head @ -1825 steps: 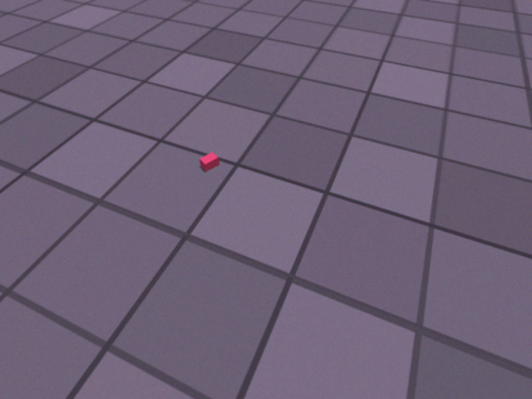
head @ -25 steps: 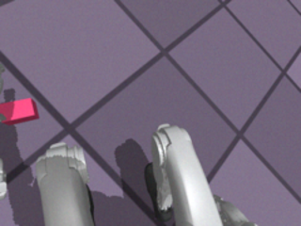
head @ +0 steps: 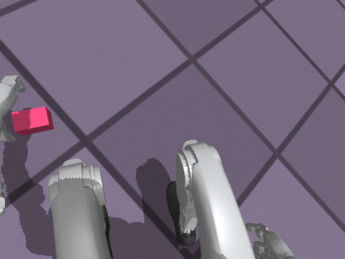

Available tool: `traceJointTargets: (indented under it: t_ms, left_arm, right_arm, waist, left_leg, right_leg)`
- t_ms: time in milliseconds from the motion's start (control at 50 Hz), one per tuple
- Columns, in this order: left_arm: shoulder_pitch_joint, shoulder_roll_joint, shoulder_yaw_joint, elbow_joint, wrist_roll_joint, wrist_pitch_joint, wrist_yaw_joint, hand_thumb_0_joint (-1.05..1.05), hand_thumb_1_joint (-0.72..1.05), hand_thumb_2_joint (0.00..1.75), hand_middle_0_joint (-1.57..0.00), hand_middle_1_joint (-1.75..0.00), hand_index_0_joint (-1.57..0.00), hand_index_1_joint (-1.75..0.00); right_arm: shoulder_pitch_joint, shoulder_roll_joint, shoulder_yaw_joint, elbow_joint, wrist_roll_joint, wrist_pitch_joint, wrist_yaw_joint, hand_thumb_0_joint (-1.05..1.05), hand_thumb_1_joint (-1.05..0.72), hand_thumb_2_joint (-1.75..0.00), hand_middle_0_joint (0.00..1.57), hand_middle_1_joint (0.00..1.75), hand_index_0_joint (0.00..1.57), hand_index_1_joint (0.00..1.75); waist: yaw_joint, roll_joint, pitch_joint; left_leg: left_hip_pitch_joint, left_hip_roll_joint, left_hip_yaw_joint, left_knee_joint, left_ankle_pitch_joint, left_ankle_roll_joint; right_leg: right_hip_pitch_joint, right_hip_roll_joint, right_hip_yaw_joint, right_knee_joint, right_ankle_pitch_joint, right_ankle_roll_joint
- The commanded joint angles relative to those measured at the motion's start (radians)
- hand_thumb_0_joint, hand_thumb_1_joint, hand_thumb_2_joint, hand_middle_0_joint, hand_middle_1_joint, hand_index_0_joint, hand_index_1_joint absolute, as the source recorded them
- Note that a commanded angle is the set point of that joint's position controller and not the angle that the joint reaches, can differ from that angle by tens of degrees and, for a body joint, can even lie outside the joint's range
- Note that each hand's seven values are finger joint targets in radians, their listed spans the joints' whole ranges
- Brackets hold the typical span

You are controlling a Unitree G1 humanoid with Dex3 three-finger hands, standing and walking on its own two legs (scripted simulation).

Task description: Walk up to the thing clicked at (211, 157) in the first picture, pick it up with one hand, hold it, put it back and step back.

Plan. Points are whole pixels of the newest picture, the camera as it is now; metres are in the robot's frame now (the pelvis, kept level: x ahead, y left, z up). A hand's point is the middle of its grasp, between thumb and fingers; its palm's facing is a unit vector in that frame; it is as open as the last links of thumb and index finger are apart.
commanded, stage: home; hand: left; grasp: from above
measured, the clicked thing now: (33, 121) +0.48 +0.31 -0.31
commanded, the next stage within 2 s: none
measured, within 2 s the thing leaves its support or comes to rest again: neither
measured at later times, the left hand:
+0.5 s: hand out of the picture +0.43 +0.31 -0.07, palm faces -0.33 -0.33 -0.88, open 10.2 cm
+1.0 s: hand out of the picture +0.27 +0.24 +0.14, palm faces +0.01 -0.91 -0.42, open 7.4 cm
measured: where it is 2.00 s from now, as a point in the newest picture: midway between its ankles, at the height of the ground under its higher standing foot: (144, 235)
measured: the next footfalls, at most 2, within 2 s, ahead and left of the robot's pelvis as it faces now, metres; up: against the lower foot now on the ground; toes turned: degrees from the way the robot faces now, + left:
none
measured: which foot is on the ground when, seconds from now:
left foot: down 0.00-1.00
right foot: down 0.00-1.00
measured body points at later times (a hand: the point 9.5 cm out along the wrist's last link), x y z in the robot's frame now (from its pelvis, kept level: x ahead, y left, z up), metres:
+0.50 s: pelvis +0.02 +0.01 +0.06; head +0.22 +0.05 +0.45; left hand +0.45 +0.32 -0.02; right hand +0.11 -0.25 -0.07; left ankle +0.09 +0.13 -0.30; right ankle +0.11 -0.13 -0.30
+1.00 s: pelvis +0.03 +0.00 +0.24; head +0.15 +0.04 +0.67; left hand +0.27 +0.29 +0.17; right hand +0.27 -0.21 +0.15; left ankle +0.09 +0.13 -0.30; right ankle +0.11 -0.13 -0.30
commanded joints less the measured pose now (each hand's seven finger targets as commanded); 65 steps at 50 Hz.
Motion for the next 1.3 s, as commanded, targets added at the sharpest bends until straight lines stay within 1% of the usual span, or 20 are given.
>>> traceJointTargets:
  t_ms: [0, 100, 120, 220, 360, 420, 480, 520, 560, 600, 620, 680, 720, 760, 800, 900, 1000, 1120, 1200, 1280]
  left_arm:
    - [-0.401, 0.287, 0.068, -0.138, 0.039, -0.033, 0.124, 0.0, -0.35, 0.86, -0.22, -0.86, -0.22, -0.85]
    - [-0.37, 0.325, 0.14, -0.246, 0.052, 0.015, 0.211, 0.0, -0.24, 0.94, -0.26, -0.77, -0.23, -0.76]
    - [-0.337, 0.31, 0.14, -0.241, 0.043, 0.037, 0.217, 0.0, -0.31, 0.86, -0.23, -0.85, -0.24, -0.83]
    - [-0.245, 0.284, 0.158, -0.351, -0.043, 0.137, 0.177, 0.0, -0.04, 0.89, -0.23, -0.59, -0.21, -0.61]
    - [0.021, 0.08, 0.095, -0.583, -0.302, 0.248, -0.034, 0.0, 0.41, 0.86, -0.21, -0.41, -0.2, -0.42]
    - [0.164, 0.012, 0.083, -0.699, -0.427, 0.284, -0.139, 0.0, 0.65, 0.92, -0.21, -0.38, -0.21, -0.38]
    - [0.28, -0.032, 0.084, -0.857, -0.543, 0.302, -0.212, 0.0, 0.89, 0.9, -0.2, -0.3, -0.2, -0.3]
    - [0.323, -0.093, 0.06, -0.979, -0.614, 0.304, -0.245, 0.0, 0.9, 0.9, -0.2, -0.3, -0.2, -0.3]
    - [0.376, -0.079, 0.096, -1.049, -0.665, 0.31, -0.258, 0.0, 0.9, 0.9, -0.2, -0.3, -0.2, -0.3]
    - [0.406, -0.129, 0.074, -1.14, -0.707, 0.312, -0.266, 0.0, 0.9, 0.9, -0.2, -0.3, -0.2, -0.3]
    - [0.415, -0.104, 0.108, -1.175, -0.726, 0.319, -0.261, 0.0, 0.9, 0.9, -0.2, -0.3, -0.2, -0.3]
    - [0.522, -0.197, 0.07, -1.225, -0.79, 0.353, -0.266, 0.0, 0.9, 0.9, -0.2, -0.3, -0.2, -0.3]
    - [0.59, -0.196, 0.094, -1.304, -0.845, 0.384, -0.262, 0.0, 0.9, 0.9, -0.2, -0.3, -0.2, -0.3]
    - [0.65, -0.263, 0.047, -1.356, -0.907, 0.421, -0.269, 0.0, 0.9, 0.9, -0.2, -0.3, -0.2, -0.3]
    - [0.718, -0.251, 0.075, -1.405, -0.963, 0.457, -0.261, 0.0, 0.9, 0.9, -0.2, -0.3, -0.2, -0.3]
    - [0.842, -0.295, 0.07, -1.515, -1.107, 0.538, -0.248, 0.0, 0.9, 0.9, -0.2, -0.3, -0.2, -0.3]
    - [0.986, -0.363, 0.066, -1.559, -1.194, 0.597, -0.23, 0.0, 0.9, 0.9, -0.2, -0.3, -0.2, -0.3]
    - [1.146, -0.436, 0.066, -1.622, -1.274, 0.664, -0.225, 0.0, 0.9, 0.9, -0.2, -0.3, -0.2, -0.3]
    - [1.261, -0.46, 0.078, -1.677, -1.308, 0.691, -0.231, 0.0, 0.9, 0.9, -0.2, -0.3, -0.2, -0.3]
    - [1.344, -0.479, 0.074, -1.747, -1.321, 0.713, -0.239, 0.0, 0.9, 0.9, -0.2, -0.3, -0.2, -0.3]
  right_arm:
    - [0.171, -0.237, -0.069, -0.013, -0.023, -0.027, -0.014, 0.0, -0.89, -0.89, 0.2, 0.3, 0.2, 0.3]
    - [0.191, -0.245, -0.097, 0.005, -0.04, -0.043, -0.003, 0.0, -0.88, -0.89, 0.2, 0.3, 0.2, 0.3]
    - [0.186, -0.244, -0.105, 0.002, -0.04, -0.046, 0.003, 0.0, -0.89, -0.89, 0.2, 0.3, 0.2, 0.3]
    - [0.222, -0.238, -0.15, 0.005, -0.01, -0.045, 0.024, 0.0, -0.89, -0.9, 0.2, 0.3, 0.2, 0.3]
    - [0.241, -0.195, -0.199, -0.03, 0.075, -0.016, 0.035, 0.0, -0.89, -0.9, 0.2, 0.3, 0.2, 0.3]
    - [0.199, -0.176, -0.202, -0.078, 0.108, 0.001, 0.024, 0.0, -0.9, -0.9, 0.2, 0.3, 0.2, 0.3]
    - [0.143, -0.151, -0.201, -0.126, 0.125, 0.009, 0.004, 0.0, -0.9, -0.9, 0.2, 0.3, 0.2, 0.3]
    - [0.119, -0.139, -0.203, -0.139, 0.135, 0.007, -0.014, 0.0, -0.9, -0.9, 0.2, 0.3, 0.2, 0.3]
    - [0.097, -0.135, -0.206, -0.166, 0.143, 0.004, -0.029, 0.0, -0.9, -0.9, 0.2, 0.3, 0.2, 0.3]
    - [0.078, -0.124, -0.204, -0.182, 0.151, 0.0, -0.043, 0.0, -0.9, -0.9, 0.2, 0.3, 0.2, 0.3]
    - [0.062, -0.127, -0.203, -0.192, 0.153, -0.003, -0.054, 0.0, -0.9, -0.9, 0.2, 0.3, 0.2, 0.3]
    - [0.029, -0.121, -0.2, -0.212, 0.163, -0.016, -0.08, 0.0, -0.9, -0.9, 0.2, 0.3, 0.2, 0.3]
    - [0.012, -0.119, -0.199, -0.234, 0.167, -0.027, -0.099, 0.0, -0.9, -0.9, 0.2, 0.3, 0.2, 0.3]
    - [-0.012, -0.111, -0.193, -0.247, 0.171, -0.038, -0.117, 0.0, -0.9, -0.9, 0.2, 0.3, 0.2, 0.3]
    - [-0.024, -0.105, -0.189, -0.261, 0.177, -0.048, -0.137, 0.0, -0.9, -0.9, 0.2, 0.3, 0.2, 0.3]
    - [-0.037, -0.075, -0.164, -0.286, 0.183, -0.078, -0.179, 0.0, -0.9, -0.9, 0.2, 0.3, 0.2, 0.3]
    - [-0.004, -0.042, -0.137, -0.296, 0.188, -0.108, -0.218, 0.0, -0.9, -0.9, 0.2, 0.3, 0.2, 0.3]
    - [0.052, -0.021, -0.114, -0.3, 0.188, -0.145, -0.276, 0.0, -0.9, -0.9, 0.2, 0.3, 0.2, 0.3]
    - [0.087, -0.012, -0.108, -0.315, 0.18, -0.168, -0.302, 0.0, -0.9, -0.9, 0.2, 0.3, 0.2, 0.3]
    - [0.101, 0.0, -0.108, -0.334, 0.175, -0.189, -0.319, 0.0, -0.9, -0.9, 0.2, 0.3, 0.2, 0.3]
  waist:
    - [-0.033, 0.345, -0.621]
    - [-0.008, 0.507, -0.757]
    - [-0.002, 0.514, -0.768]
    - [0.047, 0.507, -0.869]
    - [0.101, 0.316, -0.894]
    - [0.1, 0.184, -0.805]
    - [0.127, 0.126, -0.744]
    - [0.129, 0.13, -0.72]
    - [0.15, 0.13, -0.714]
    - [0.15, 0.166, -0.698]
    - [0.171, 0.174, -0.705]
    - [0.164, 0.194, -0.647]
    - [0.176, 0.188, -0.675]
    - [0.156, 0.198, -0.622]
    - [0.167, 0.175, -0.633]
    - [0.151, 0.153, -0.581]
    - [0.156, 0.137, -0.483]
    - [0.156, 0.136, -0.436]
    - [0.169, 0.129, -0.406]
    - [0.178, 0.121, -0.325]
  left_leg:
    - [0.514, -0.013, 0.094, -0.218, 0.032, 0.029]
    - [0.636, -0.011, 0.104, -0.224, 0.113, 0.016]
    - [0.642, -0.01, 0.105, -0.23, 0.119, 0.014]
    - [0.658, -0.011, 0.132, -0.259, 0.166, 0.025]
    - [0.677, -0.014, 0.125, -0.381, 0.176, 0.048]
    - [0.628, -0.011, 0.11, -0.439, 0.15, 0.06]
    - [0.613, -0.008, 0.117, -0.495, 0.098, 0.066]
    - [0.656, -0.005, 0.109, -0.539, 0.079, 0.064]
    - [0.713, 0.001, 0.105, -0.585, 0.066, 0.062]
    - [0.773, 0.003, 0.099, -0.64, 0.059, 0.054]
    - [0.814, 0.006, 0.089, -0.674, 0.029, 0.052]
    - [0.907, 0.014, 0.066, -0.77, -0.012, 0.039]
    - [0.973, 0.012, 0.063, -0.818, -0.027, 0.039]
    - [1.003, 0.011, 0.06, -0.875, -0.052, 0.037]
    - [1.058, 0.009, 0.068, -0.908, -0.036, 0.039]
    - [1.164, 0.003, 0.08, -1.011, -0.016, 0.042]
    - [1.282, 0.006, 0.061, -1.146, 0.012, 0.037]
    - [1.456, 0.005, 0.079, -1.272, 0.229, 0.028]
    - [1.562, 0.002, 0.095, -1.349, 0.352, 0.024]
    - [1.616, -0.003, 0.112, -1.434, 0.352, 0.025]
  right_leg:
    - [0.212, 0.034, -0.101, -0.198, 0.075, -0.077]
    - [0.202, 0.026, -0.116, -0.147, 0.154, -0.078]
    - [0.192, 0.022, -0.117, -0.143, 0.162, -0.081]
    - [0.273, 0.018, -0.086, -0.2, 0.218, -0.081]
    - [0.46, 0.024, -0.057, -0.349, 0.233, -0.07]
    - [0.528, 0.026, -0.046, -0.415, 0.227, -0.061]
    - [0.592, 0.025, -0.02, -0.491, 0.187, -0.059]
    - [0.6, 0.02, -0.011, -0.531, 0.171, -0.061]
    - [0.631, 0.018, -0.001, -0.57, 0.15, -0.063]
    - [0.644, 0.011, 0.004, -0.601, 0.14, -0.067]
    - [0.649, 0.01, 0.002, -0.617, 0.114, -0.067]
    - [0.658, 0.005, 0.001, -0.663, 0.085, -0.068]
    - [0.716, 0.003, 0.005, -0.714, 0.073, -0.065]
    - [0.745, 0.0, 0.009, -0.762, 0.054, -0.062]
    - [0.805, 0.0, 0.018, -0.818, 0.059, -0.06]
    - [0.96, -0.003, 0.038, -0.956, 0.064, -0.056]
    - [1.084, -0.004, 0.04, -1.082, 0.09, -0.055]
    - [1.29, 0.001, 0.029, -1.22, 0.264, -0.052]
    - [1.418, 0.006, 0.016, -1.304, 0.366, -0.047]
    - [1.508, 0.009, 0.008, -1.406, 0.369, -0.043]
